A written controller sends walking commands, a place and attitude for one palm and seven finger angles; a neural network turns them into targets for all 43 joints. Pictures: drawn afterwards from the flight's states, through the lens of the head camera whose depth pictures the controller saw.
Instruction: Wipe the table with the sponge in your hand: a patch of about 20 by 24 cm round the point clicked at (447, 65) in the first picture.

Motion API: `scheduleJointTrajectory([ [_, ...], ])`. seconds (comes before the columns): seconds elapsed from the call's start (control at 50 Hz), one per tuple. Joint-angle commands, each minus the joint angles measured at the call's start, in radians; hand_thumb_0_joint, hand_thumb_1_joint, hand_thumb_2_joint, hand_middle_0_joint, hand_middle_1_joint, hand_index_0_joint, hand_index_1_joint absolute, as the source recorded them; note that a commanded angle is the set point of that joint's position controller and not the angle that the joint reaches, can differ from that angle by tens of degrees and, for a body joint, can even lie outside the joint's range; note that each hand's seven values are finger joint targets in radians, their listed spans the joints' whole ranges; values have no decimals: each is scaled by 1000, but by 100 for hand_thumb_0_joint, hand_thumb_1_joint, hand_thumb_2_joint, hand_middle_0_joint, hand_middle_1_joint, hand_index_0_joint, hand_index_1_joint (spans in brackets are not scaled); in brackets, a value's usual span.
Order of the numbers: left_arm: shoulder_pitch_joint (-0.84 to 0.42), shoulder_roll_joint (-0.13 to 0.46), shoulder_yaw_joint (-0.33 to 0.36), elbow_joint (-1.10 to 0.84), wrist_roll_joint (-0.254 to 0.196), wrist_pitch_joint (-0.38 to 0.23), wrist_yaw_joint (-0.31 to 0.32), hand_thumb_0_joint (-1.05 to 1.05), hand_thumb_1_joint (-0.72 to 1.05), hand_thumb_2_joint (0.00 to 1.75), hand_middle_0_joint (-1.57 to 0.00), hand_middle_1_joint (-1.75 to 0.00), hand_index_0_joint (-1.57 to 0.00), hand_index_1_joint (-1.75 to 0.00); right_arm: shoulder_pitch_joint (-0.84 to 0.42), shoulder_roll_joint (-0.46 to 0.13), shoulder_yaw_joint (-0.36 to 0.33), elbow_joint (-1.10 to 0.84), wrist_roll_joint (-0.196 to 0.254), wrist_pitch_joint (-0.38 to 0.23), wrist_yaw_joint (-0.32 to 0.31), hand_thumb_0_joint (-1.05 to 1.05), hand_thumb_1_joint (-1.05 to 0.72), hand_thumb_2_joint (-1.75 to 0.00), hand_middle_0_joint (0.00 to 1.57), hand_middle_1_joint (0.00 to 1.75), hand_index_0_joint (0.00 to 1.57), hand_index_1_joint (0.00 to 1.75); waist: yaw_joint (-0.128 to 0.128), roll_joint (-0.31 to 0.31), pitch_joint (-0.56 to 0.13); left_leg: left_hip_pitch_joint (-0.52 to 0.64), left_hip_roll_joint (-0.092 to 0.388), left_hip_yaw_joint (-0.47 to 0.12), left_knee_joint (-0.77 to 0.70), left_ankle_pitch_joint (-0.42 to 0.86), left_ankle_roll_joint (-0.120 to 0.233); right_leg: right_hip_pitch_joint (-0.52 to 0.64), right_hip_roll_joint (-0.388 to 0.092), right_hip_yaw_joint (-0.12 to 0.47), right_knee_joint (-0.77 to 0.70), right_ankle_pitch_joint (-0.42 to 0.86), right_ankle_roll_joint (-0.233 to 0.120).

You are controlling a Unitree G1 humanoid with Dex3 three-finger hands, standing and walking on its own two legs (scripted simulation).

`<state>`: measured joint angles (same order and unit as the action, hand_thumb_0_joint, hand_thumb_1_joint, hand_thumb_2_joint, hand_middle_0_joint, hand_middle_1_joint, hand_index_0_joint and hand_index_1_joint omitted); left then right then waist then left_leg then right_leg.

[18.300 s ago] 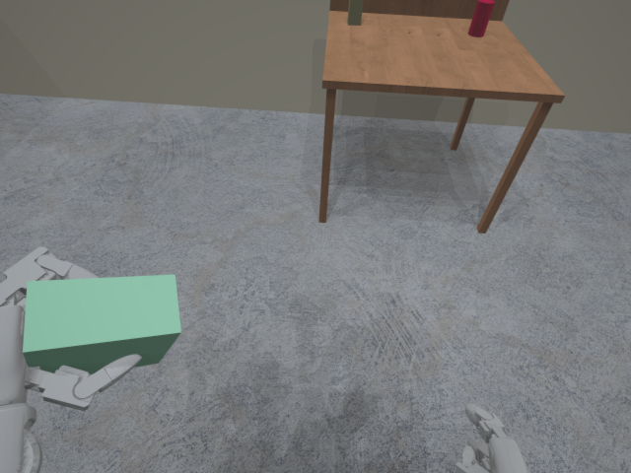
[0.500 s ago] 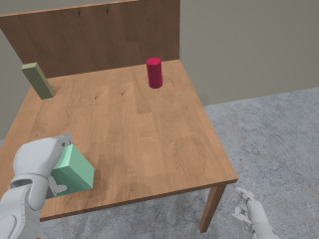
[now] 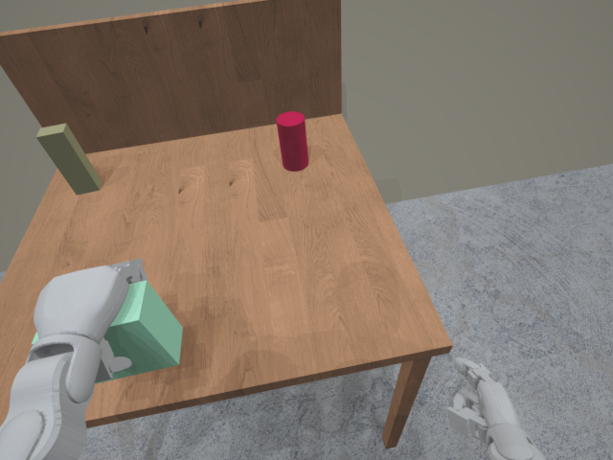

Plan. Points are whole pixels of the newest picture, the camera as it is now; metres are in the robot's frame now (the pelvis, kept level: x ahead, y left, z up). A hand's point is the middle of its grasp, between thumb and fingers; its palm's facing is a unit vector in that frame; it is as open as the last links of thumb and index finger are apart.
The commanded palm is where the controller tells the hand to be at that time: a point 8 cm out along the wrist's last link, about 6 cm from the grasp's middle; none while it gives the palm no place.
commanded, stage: move the sponge above the wiping area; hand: left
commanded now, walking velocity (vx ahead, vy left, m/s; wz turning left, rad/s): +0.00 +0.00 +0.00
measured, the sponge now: (123, 341) +0.21 +0.29 +0.05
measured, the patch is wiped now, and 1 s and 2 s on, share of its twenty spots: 0.00 0.00 0.00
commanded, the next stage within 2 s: none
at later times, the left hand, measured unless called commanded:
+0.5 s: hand (126, 318) +0.23 +0.28 +0.08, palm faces -0.02 -0.08 -1.00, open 9.9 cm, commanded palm +0.21 +0.28 +0.14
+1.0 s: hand (140, 309) +0.25 +0.28 +0.06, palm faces -0.03 -0.09 -1.00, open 9.9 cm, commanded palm +0.23 +0.28 +0.12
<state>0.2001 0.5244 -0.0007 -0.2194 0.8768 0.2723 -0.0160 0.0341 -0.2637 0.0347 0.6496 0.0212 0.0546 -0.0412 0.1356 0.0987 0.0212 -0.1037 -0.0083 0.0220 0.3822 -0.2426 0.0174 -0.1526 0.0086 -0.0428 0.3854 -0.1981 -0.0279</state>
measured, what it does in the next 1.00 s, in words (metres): stands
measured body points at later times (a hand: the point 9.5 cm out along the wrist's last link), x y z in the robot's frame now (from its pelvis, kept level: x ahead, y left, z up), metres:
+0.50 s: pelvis -0.01 +0.00 +0.00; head +0.00 -0.04 +0.45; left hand +0.23 +0.28 +0.13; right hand +0.23 -0.21 -0.09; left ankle -0.02 +0.11 -0.74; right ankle +0.01 -0.10 -0.74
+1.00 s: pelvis +0.00 +0.00 +0.00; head +0.00 -0.03 +0.45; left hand +0.25 +0.28 +0.12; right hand +0.24 -0.21 -0.09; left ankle -0.02 +0.11 -0.74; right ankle +0.01 -0.10 -0.74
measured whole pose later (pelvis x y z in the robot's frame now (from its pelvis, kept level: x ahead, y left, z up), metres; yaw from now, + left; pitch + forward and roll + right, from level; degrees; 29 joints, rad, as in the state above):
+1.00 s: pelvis +0.00 +0.00 +0.00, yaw +0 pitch -1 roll +0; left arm 0.03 0.46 -0.08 0.02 0.93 0.29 0.04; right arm 0.04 -0.26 0.03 0.67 0.04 0.05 -0.05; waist 0.12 0.08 0.00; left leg -0.13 -0.01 0.03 0.38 -0.24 0.02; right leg -0.18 0.01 -0.04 0.40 -0.20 -0.03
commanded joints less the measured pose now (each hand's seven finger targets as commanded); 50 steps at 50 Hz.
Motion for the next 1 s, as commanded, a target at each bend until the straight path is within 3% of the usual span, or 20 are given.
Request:
scheduleJointTrajectory([
  [0.0,-184,198,134,-221,22,0,54,0,10,130,-120,-160,-120,-160,-195,-94,-34,-176,7,-66,-10,0,-90,-90,20,30,20,30,-8,-16,-208,2,-5,-77,-21,317,22,115,-8,113,-28,192,-51],
  [0.08,-178,250,186,-214,24,5,61,0,10,130,-120,-160,-120,-160,-221,-98,-33,-171,10,-66,-8,0,-90,-90,20,30,20,30,4,-20,-190,1,-10,-97,-30,305,17,108,2,153,-35,179,-59],
  [0.1,-188,207,138,-186,24,11,55,0,10,130,-120,-160,-120,-160,-197,-99,-32,-175,8,-65,-12,0,-90,-90,20,30,20,30,-6,-41,-178,-14,-10,-81,-27,294,22,104,-8,117,-34,177,-50],
  [0.14,-199,249,172,-126,27,13,55,0,10,130,-120,-160,-120,-160,-183,-109,-39,-161,9,-58,-17,0,-90,-90,20,30,20,30,-4,-67,-167,-26,-11,-84,-32,273,19,94,-10,128,-39,157,-47],
  [0.18,-223,266,192,-145,24,13,58,0,10,130,-120,-160,-120,-160,-221,-105,-34,-162,17,-60,-18,0,-90,-90,20,30,20,30,-6,-35,-164,-19,-14,-87,-33,244,19,87,3,159,-47,119,-56],
  [0.2,-244,223,142,-149,26,10,52,0,10,130,-120,-160,-120,-160,-199,-103,-31,-175,11,-62,-21,0,-90,-90,20,30,20,30,-6,-48,-197,-21,-16,-76,-32,254,24,107,-9,121,-36,139,-48],
  [0.22,-248,226,142,-128,20,-1,52,0,10,130,-120,-160,-120,-160,-189,-102,-36,-169,16,-67,-23,0,-90,-90,20,30,20,30,-20,-61,-176,-22,-14,-76,-29,249,22,89,-9,128,-43,133,-44],
  [0.28,-294,239,148,-140,32,-16,54,0,10,130,-120,-160,-120,-160,-221,-99,-33,-166,15,-73,-25,0,-90,-90,20,30,20,30,-10,-6,-189,0,-18,-87,-34,233,21,79,3,149,-51,102,-55],
  [0.3,-303,200,107,-124,34,-22,53,0,10,130,-120,-160,-120,-160,-190,-97,-34,-166,12,-78,-28,0,-90,-90,20,30,20,30,-18,-18,-205,-4,-16,-73,-28,241,25,83,-4,111,-43,115,-49],
  [0.38,-299,264,178,-105,44,-36,69,0,10,130,-120,-160,-120,-160,-208,-104,-41,-154,12,-80,-26,0,-90,-90,20,30,20,30,-2,-16,-205,-3,-18,-86,-33,241,20,89,3,152,-46,114,-58],
  [0.4,-307,197,112,-107,43,-37,67,0,10,130,-120,-160,-120,-160,-189,-96,-38,-166,10,-81,-27,0,-90,-90,20,30,20,30,-11,-25,-216,-10,-17,-72,-31,250,24,98,-7,114,-38,134,-50],
  [0.48,-294,233,159,-77,51,-22,88,0,10,130,-120,-160,-120,-160,-204,-102,-42,-153,13,-77,-21,0,-90,-90,20,30,20,30,1,-21,-206,-8,-15,-84,-35,260,16,87,2,144,-39,137,-59],
  [0.5,-285,198,126,-80,47,-17,87,0,10,130,-120,-160,-120,-160,-185,-102,-45,-160,13,-75,-22,0,-90,-90,20,30,20,30,-4,-26,-227,-16,-12,-71,-32,265,20,103,-6,111,-30,150,-52],
  [0.58,-305,209,132,-53,49,6,92,0,10,130,-120,-160,-120,-160,-212,-102,-42,-155,20,-70,-21,0,-90,-90,20,30,20,30,-6,-42,-188,-20,-14,-86,-41,232,15,72,4,139,-41,107,-56],
  [0.66,-366,148,45,-38,61,2,85,0,10,130,-120,-160,-120,-160,-182,-102,-44,-154,18,-69,-22,0,-90,-90,20,30,20,30,-20,-37,-212,-21,-12,-80,-43,233,17,71,-7,103,-35,115,-48],
  [0.78,-399,209,109,-12,81,-5,105,0,10,130,-120,-160,-120,-160,-199,-104,-44,-140,18,-69,-22,0,-90,-90,20,30,20,30,-12,-28,-220,-12,-15,-86,-42,240,14,76,8,136,-38,122,-61],
  [0.8,-397,155,61,-19,78,-4,103,0,10,130,-120,-160,-120,-160,-188,-96,-41,-153,17,-69,-24,0,-90,-90,20,30,20,30,-11,-34,-237,-16,-15,-78,-39,249,19,89,-1,102,-30,134,-54],
  [0.88,-398,207,113,24,81,11,115,0,10,130,-120,-160,-120,-160,-201,-105,-45,-138,22,-62,-22,0,-90,-90,20,30,20,30,-8,-39,-225,-16,-16,-84,-41,248,15,81,8,135,-36,132,-61],
  [0.9,-409,137,42,12,80,16,108,0,10,130,-120,-160,-120,-160,-195,-98,-41,-152,21,-62,-23,0,-90,-90,20,30,20,30,-15,-35,-237,-19,-16,-70,-36,257,19,87,-1,102,-28,149,-54],
  [0.98,-408,179,80,41,78,25,104,0,10,130,-120,-160,-120,-160,-198,-106,-45,-139,23,-56,-20,0,-90,-90,20,30,20,30,-17,-46,-225,-19,-16,-81,-38,258,16,79,6,128,-32,155,-59],
])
